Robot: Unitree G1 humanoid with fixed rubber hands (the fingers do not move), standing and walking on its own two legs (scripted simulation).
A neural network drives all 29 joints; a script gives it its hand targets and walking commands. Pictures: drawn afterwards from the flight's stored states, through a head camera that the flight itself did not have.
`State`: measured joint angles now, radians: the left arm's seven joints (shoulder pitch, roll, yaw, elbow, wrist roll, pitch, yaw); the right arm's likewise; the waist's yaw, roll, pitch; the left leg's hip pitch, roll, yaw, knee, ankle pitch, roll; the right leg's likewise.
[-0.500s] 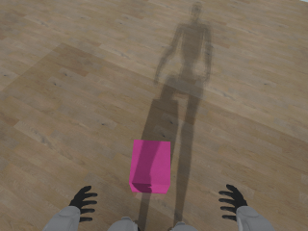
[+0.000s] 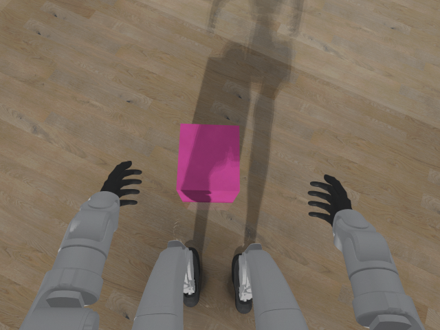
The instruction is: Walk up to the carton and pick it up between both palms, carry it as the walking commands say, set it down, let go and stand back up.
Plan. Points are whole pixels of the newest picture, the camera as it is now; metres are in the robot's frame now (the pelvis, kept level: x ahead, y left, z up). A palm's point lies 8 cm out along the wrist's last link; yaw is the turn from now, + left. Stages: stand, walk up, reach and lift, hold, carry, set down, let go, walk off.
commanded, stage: reach and lift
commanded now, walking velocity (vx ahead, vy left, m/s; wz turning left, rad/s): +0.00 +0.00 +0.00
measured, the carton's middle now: (208, 166) +0.53 +0.01 -0.56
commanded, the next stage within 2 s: none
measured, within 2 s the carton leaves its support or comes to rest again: neither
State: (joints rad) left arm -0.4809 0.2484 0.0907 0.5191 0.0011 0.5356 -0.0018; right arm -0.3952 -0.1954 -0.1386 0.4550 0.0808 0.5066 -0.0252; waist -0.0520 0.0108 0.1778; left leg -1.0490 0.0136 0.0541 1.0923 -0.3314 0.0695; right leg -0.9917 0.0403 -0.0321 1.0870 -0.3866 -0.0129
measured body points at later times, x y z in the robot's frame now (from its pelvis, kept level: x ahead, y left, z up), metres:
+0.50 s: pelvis -0.02 +0.00 -0.01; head +0.32 +0.01 +0.26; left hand +0.48 +0.20 -0.19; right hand +0.46 -0.18 -0.18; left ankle +0.10 +0.08 -0.65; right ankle +0.08 -0.11 -0.65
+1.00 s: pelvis -0.03 +0.00 -0.05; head +0.34 +0.01 +0.20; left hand +0.53 +0.18 -0.22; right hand +0.51 -0.18 -0.21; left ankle +0.10 +0.09 -0.65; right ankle +0.08 -0.12 -0.65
